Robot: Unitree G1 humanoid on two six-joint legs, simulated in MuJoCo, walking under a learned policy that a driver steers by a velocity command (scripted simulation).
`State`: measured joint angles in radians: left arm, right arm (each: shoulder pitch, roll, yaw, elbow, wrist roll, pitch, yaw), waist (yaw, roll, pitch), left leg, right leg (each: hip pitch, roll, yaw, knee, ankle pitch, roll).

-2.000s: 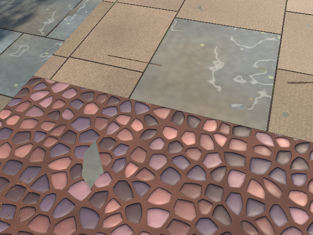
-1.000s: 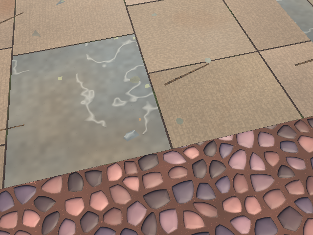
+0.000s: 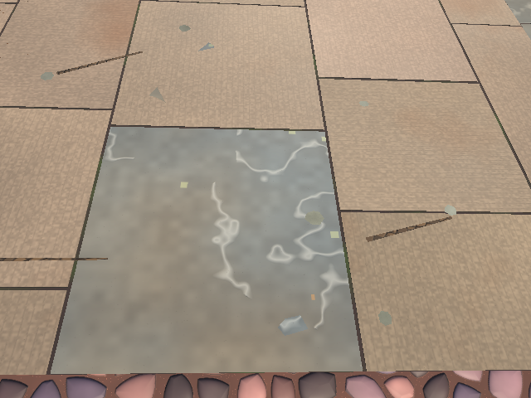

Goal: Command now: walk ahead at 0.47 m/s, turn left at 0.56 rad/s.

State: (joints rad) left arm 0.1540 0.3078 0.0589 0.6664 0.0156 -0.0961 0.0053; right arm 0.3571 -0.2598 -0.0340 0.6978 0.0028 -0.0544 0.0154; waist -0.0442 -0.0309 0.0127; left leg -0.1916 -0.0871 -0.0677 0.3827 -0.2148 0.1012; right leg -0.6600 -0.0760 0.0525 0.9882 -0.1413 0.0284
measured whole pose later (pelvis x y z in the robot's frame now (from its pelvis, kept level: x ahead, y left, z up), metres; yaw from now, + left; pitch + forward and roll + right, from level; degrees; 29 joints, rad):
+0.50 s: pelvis +0.30 -0.02 +0.00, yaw +12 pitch +1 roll -2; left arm 0.31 0.26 0.06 0.80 -0.01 -0.09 -0.02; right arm 0.22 -0.30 -0.05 0.69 0.00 -0.05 0.00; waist 0.04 0.04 0.03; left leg -0.57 0.06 -0.06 1.03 -0.32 0.00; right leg -0.19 0.07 0.00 0.33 -0.17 -0.05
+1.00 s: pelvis +0.55 +0.08 +0.00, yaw -3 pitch +1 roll +2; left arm 0.20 0.33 0.07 0.71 -0.02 -0.02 -0.01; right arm 0.32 -0.27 -0.07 0.78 -0.01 -0.09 0.01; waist -0.05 -0.05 0.03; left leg -0.09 -0.02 0.13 0.29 -0.21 0.03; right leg -0.66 -0.09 0.06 1.00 -0.17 0.02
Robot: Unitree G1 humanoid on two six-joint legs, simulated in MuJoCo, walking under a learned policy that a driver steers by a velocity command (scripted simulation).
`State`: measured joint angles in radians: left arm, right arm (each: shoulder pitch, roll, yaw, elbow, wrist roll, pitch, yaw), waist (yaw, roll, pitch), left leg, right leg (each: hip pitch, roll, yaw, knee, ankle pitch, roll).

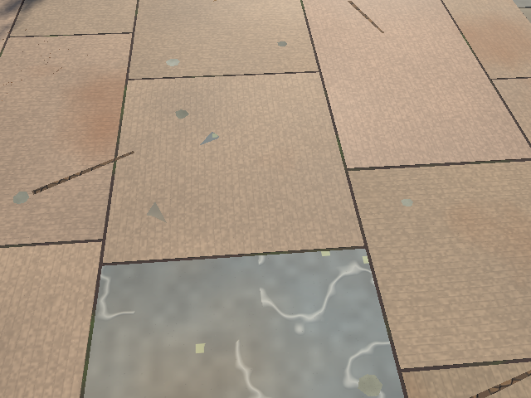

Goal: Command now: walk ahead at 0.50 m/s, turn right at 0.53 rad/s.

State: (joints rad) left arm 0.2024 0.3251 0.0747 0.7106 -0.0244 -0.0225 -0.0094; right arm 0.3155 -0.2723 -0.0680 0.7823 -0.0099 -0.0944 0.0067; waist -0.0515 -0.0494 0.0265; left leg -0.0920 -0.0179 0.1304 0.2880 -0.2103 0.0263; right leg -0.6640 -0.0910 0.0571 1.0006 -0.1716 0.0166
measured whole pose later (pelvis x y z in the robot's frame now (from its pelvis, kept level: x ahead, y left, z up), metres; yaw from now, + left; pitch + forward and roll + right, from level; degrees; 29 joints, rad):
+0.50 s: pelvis +0.26 -0.08 +0.00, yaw -18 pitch +2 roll +1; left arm 0.30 0.29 0.06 0.70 -0.01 -0.03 0.00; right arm 0.09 -0.32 -0.05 0.68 -0.02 -0.09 -0.01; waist 0.04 0.03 0.07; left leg -0.67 0.09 -0.08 0.91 -0.18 -0.06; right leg -0.21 0.11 0.08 0.37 -0.17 -0.10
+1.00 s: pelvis +0.41 -0.11 -0.01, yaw -9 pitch +2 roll +0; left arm 0.15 0.28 0.05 0.72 0.00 0.02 0.03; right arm 0.18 -0.30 -0.07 0.67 0.01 0.03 -0.01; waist -0.03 0.01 0.06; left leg -0.41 -0.10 -0.14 0.46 -0.07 0.03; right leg -0.43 0.03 0.11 0.74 -0.37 0.05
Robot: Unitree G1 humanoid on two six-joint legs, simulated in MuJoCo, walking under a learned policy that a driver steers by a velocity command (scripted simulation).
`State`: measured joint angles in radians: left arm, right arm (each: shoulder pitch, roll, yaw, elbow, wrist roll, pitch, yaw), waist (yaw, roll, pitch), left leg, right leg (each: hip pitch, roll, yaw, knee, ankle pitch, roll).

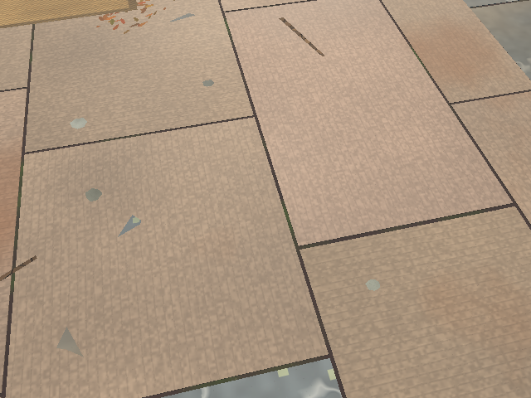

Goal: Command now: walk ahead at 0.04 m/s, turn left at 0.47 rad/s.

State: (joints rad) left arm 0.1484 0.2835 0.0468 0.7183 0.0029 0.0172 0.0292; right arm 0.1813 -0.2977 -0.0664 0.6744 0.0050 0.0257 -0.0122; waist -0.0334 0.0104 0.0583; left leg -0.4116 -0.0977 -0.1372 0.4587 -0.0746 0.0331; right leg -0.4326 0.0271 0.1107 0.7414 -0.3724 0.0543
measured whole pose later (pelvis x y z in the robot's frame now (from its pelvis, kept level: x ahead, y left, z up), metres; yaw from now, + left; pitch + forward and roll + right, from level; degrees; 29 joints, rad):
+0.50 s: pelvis +0.02 -0.01 +0.00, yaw +18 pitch +1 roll +0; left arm 0.17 0.30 0.07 0.72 -0.02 0.02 0.02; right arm 0.15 -0.30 -0.07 0.60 0.02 0.07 0.02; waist 0.03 -0.01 0.05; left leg -0.30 0.02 0.03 0.59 -0.26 -0.03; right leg -0.24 -0.10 -0.15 0.53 -0.29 0.03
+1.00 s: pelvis +0.03 +0.00 +0.00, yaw +25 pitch +0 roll +0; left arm 0.20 0.26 0.04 0.74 0.00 0.01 0.00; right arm 0.14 -0.24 -0.02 0.69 -0.03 0.01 -0.01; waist 0.01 0.02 0.02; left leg -0.24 -0.05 -0.06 0.54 -0.29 0.01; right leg -0.28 -0.01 0.05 0.54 -0.27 0.02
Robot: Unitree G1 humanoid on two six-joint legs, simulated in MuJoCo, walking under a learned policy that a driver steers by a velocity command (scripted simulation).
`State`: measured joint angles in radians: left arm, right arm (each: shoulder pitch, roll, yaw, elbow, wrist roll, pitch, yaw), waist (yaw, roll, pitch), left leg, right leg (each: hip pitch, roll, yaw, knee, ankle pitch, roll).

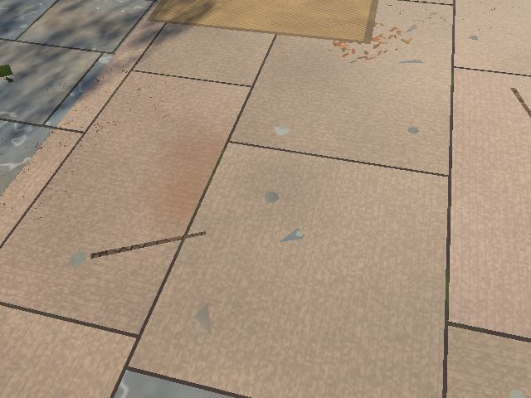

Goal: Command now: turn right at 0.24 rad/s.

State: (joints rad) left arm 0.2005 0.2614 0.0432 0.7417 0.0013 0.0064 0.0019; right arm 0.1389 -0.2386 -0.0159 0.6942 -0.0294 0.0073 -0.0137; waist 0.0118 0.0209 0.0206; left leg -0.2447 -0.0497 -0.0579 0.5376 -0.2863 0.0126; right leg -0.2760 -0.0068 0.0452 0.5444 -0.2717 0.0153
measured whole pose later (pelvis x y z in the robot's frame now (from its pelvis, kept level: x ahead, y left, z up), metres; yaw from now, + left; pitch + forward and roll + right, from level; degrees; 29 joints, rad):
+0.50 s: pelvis -0.01 -0.05 -0.01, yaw -16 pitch +2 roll +1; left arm 0.15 0.30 0.07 0.59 0.00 0.04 -0.02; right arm 0.17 -0.32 -0.09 0.70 -0.01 0.02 -0.03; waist -0.02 0.04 0.06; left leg -0.37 0.09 0.06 0.87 -0.53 -0.06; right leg -0.36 0.02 -0.01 0.63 -0.32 -0.05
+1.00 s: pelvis +0.01 -0.04 +0.00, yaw -31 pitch +1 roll +1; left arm 0.15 0.31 0.06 0.62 0.00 0.04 0.03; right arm 0.16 -0.26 -0.06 0.71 -0.03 -0.02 0.00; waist 0.00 -0.05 0.03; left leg -0.26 -0.04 -0.05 0.49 -0.25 0.02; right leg -0.36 0.11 0.19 0.72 -0.47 0.01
